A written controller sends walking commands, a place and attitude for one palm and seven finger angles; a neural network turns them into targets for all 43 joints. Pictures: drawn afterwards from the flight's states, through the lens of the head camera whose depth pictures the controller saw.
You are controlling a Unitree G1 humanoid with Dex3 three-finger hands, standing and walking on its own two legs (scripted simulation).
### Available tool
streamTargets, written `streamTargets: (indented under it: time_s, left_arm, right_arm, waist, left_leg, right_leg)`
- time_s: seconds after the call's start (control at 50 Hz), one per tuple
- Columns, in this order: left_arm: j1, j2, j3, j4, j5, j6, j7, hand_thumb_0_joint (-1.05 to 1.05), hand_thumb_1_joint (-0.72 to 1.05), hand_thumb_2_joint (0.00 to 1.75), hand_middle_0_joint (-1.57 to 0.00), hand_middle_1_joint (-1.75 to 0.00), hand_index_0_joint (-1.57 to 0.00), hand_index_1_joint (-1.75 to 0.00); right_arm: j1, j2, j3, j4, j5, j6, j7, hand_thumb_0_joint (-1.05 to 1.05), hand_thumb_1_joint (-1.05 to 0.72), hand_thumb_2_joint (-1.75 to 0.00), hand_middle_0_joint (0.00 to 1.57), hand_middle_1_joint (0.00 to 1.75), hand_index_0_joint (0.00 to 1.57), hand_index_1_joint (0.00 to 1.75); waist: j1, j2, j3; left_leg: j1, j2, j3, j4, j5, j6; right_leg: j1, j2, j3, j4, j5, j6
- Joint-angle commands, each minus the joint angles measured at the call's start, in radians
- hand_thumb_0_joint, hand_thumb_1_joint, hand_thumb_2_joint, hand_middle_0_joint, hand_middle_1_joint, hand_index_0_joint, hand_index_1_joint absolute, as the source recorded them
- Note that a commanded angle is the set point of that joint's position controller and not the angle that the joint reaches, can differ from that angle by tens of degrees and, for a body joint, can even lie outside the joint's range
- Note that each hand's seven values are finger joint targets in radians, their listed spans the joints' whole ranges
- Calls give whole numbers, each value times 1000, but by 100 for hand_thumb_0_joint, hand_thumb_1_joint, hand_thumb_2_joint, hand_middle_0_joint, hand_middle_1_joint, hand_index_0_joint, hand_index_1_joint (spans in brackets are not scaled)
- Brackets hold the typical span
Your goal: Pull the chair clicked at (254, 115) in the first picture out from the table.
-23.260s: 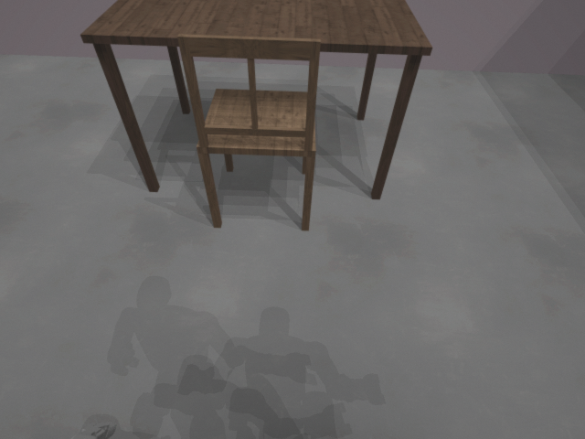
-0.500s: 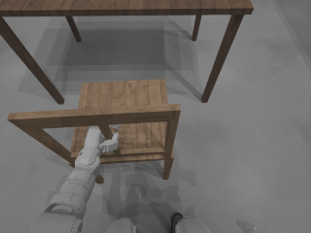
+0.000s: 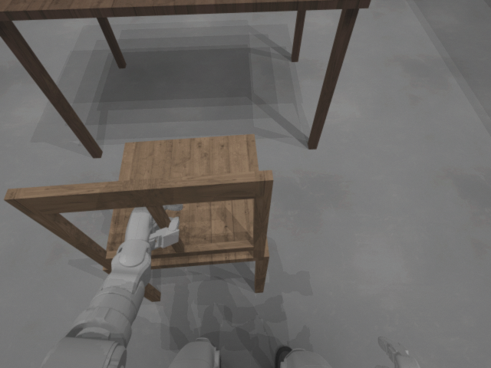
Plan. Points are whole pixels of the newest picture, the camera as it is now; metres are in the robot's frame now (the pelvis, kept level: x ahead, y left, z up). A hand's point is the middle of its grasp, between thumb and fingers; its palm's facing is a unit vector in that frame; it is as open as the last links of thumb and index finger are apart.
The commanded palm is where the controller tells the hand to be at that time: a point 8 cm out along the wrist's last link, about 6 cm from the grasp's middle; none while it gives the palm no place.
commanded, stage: stop walking, hand still on the chair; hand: left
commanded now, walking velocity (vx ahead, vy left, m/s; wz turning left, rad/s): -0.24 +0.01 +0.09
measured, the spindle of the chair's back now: (168, 229) +0.37 +0.17 -0.11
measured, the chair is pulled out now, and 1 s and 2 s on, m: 0.49 0.61 0.61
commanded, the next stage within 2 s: open the thumb and straighten the fingers in 1.18 s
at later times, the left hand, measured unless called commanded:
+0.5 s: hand (170, 291) +0.24 +0.14 -0.06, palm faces +0.02 -0.98 -0.20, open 5.3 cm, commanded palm +0.22 +0.19 -0.03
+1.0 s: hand (166, 297) +0.23 +0.15 -0.06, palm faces +0.00 -0.98 -0.19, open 5.3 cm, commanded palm +0.21 +0.20 -0.03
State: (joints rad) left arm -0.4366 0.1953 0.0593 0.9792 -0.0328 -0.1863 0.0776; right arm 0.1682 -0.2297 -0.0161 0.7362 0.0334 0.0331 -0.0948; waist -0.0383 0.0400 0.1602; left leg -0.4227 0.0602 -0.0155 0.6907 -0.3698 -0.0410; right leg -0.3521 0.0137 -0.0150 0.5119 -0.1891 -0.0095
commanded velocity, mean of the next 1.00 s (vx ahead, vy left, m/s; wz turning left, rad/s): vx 0.03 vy -0.01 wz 0.01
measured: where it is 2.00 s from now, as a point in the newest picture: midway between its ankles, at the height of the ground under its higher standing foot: outside the picture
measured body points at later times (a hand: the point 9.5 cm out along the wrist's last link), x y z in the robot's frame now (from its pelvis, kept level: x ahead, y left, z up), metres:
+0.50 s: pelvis -0.04 +0.00 +0.00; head -0.02 -0.01 +0.45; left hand +0.23 +0.19 -0.05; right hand +0.06 -0.25 -0.12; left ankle -0.01 +0.14 -0.73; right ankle +0.05 -0.12 -0.73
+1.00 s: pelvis +0.00 +0.01 +0.01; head +0.01 +0.00 +0.46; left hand +0.22 +0.20 -0.04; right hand +0.16 -0.23 -0.09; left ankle -0.01 +0.14 -0.73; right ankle +0.05 -0.12 -0.73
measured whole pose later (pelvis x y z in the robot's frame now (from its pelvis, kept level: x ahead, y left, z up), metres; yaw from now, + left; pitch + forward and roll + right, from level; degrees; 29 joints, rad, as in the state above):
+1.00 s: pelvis +0.00 +0.01 +0.01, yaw -1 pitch -2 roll +0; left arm 0.12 0.15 -0.08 0.49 -0.01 -0.03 0.09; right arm 0.17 -0.20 0.03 0.66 0.02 -0.02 -0.10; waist 0.00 0.01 0.05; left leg -0.14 0.02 0.03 0.43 -0.25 -0.02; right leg -0.24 -0.03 -0.01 0.43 -0.16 0.02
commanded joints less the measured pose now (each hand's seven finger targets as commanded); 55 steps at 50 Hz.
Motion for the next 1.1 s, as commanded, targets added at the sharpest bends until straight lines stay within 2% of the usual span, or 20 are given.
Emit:
streamTargets:
  time_s: [0.0,0.02,0.06,0.08,0.1,0.12,0.16,0.2,0.24,0.28,0.32,0.38,0.44,0.5,0.56,0.66,0.7,0.72,0.84,1.08]
  left_arm:
    - [-233,207,24,-158,28,-10,21,0,90,90,-50,-145,-50,-145]
    - [-213,214,22,-149,19,0,25,0,90,90,-50,-145,-50,-145]
    - [-230,172,1,-171,19,-2,19,0,90,90,-50,-145,-50,-145]
    - [-256,147,-19,-213,15,-10,13,0,90,90,-50,-145,-50,-145]
    - [-368,148,-32,-429,13,-21,12,0,90,90,-50,-145,-50,-145]
    - [-368,167,-15,-470,15,-12,21,0,90,90,-50,-145,-50,-145]
    - [-268,148,-19,-462,11,27,23,0,90,90,-50,-145,-50,-145]
    - [-246,138,-30,-463,15,50,19,0,90,90,-50,-145,-50,-145]
    - [-206,177,-13,-463,21,61,24,0,90,90,-50,-145,-50,-145]
    - [-186,191,1,-479,24,57,31,0,90,90,-50,-145,-50,-145]
    - [-155,218,25,-537,24,52,35,0,90,90,-50,-145,-50,-145]
    - [-64,172,7,-559,29,50,33,0,90,90,-50,-145,-50,-145]
    - [17,159,1,-559,29,50,34,0,90,90,-50,-145,-50,-145]
    - [62,132,-17,-560,32,50,33,0,90,90,-50,-145,-50,-145]
    - [123,130,-23,-590,35,50,36,0,90,90,-50,-145,-50,-145]
    - [208,109,-35,-618,35,58,40,0,90,90,-50,-145,-50,-145]
    - [228,107,-35,-646,36,57,41,0,90,90,-50,-145,-50,-145]
    - [249,114,-40,-659,31,58,40,0,90,90,-50,-145,-50,-145]
    - [349,93,-53,-701,26,69,38,0,90,90,-50,-145,-50,-145]
    - [397,83,-70,-757,17,87,38,0,90,90,-50,-145,-50,-145]
  right_arm:
    - [34,-130,-17,-101,6,-46,-31,0,-90,-90,20,30,20,30]
    - [41,-151,-24,-95,10,-48,-39,0,-90,-90,20,30,20,30]
    - [53,-179,-40,-112,0,-39,-37,0,-90,-90,20,30,20,30]
    - [24,-160,-35,-133,-2,-29,-26,0,-90,-90,20,30,20,30]
    - [-19,-134,-20,-179,-4,-26,-23,0,-90,-90,20,30,20,30]
    - [-31,-123,-15,-177,-3,-27,-29,0,-90,-90,20,30,20,30]
    - [23,-138,-21,-178,5,-35,-27,0,-90,-90,20,30,20,30]
    - [24,-139,-20,-191,9,-41,-25,0,-90,-90,20,30,20,30]
    - [25,-134,-19,-183,10,-49,-25,0,-90,-90,20,30,20,30]
    - [25,-119,-10,-163,2,-61,-27,0,-90,-90,20,30,20,30]
    - [23,-122,-7,-142,-6,-79,-30,0,-90,-90,20,30,20,30]
    - [-11,-108,5,-161,-11,-95,-27,0,-90,-90,20,30,20,30]
    - [-8,-111,2,-162,-9,-95,-29,0,-90,-90,20,30,20,30]
    - [-17,-103,6,-171,-11,-98,-26,0,-90,-90,20,30,20,30]
    - [-25,-101,8,-170,-12,-108,-27,0,-90,-90,20,30,20,30]
    - [-27,-100,9,-183,-11,-113,-27,0,-90,-90,20,30,20,30]
    - [-34,-99,8,-189,-13,-115,-26,0,-90,-90,20,30,20,30]
    - [-34,-106,5,-184,-10,-116,-27,0,-90,-90,20,30,20,30]
    - [-40,-104,4,-197,-14,-111,-24,0,-90,-90,20,30,20,30]
    - [-65,-95,10,-223,-13,-71,-23,0,-90,-90,20,30,20,30]
  waist:
    - [9,-181,-467]
    - [7,-143,-452]
    - [18,-25,-428]
    - [21,107,-426]
    - [26,213,-415]
    - [30,261,-411]
    - [30,193,-435]
    - [19,73,-424]
    - [11,-24,-356]
    - [6,-81,-350]
    - [4,-56,-363]
    - [23,-22,-328]
    - [30,5,-291]
    - [32,-51,-281]
    - [37,7,-286]
    - [41,-35,-264]
    - [41,-29,-288]
    - [38,16,-290]
    - [38,-11,-339]
    - [36,-24,-324]
  left_leg:
    - [159,0,-21,-98,23,15]
    - [209,31,-30,-204,170,25]
    - [244,150,-126,-284,429,89]
    - [199,204,-166,-316,369,126]
    - [123,228,-206,-351,289,154]
    - [111,230,-209,-355,242,172]
    - [164,189,-150,-283,243,157]
    - [127,110,-65,-247,64,104]
    - [142,17,-7,-220,-159,68]
    - [250,-30,25,-134,-117,54]
    - [307,-27,3,-158,-59,57]
    - [227,21,-57,-295,-75,80]
    - [202,26,-53,-334,-86,86]
    - [222,20,-34,-315,-18,79]
    - [241,30,-38,-344,17,80]
    - [237,34,-39,-364,44,76]
    - [262,35,-29,-349,119,73]
    - [278,35,-26,-352,152,71]
    - [323,48,-26,-324,378,56]
    - [320,41,-23,-319,352,52]
  right_leg:
    - [221,-285,142,-72,394,-81]
    - [192,-251,123,-50,339,-61]
    - [132,-101,48,9,148,20]
    - [133,-76,39,75,-17,25]
    - [176,-68,35,138,-128,18]
    - [194,-62,35,145,-185,11]
    - [246,-50,29,54,-127,13]
    - [286,-78,64,-49,-144,11]
    - [157,-143,161,-184,-360,-20]
    - [38,-199,194,-266,-479,-41]
    - [39,-193,166,-247,-398,-41]
    - [123,-127,111,-185,-343,0]
    - [141,-108,106,-188,-312,5]
    - [135,-123,118,-214,-277,0]
    - [142,-116,108,-199,-211,2]
    - [142,-108,95,-194,-156,2]
    - [159,-113,98,-183,-75,-4]
    - [159,-112,90,-175,-29,-5]
    - [222,-119,69,-109,237,-13]
    - [230,-138,69,-130,261,-19]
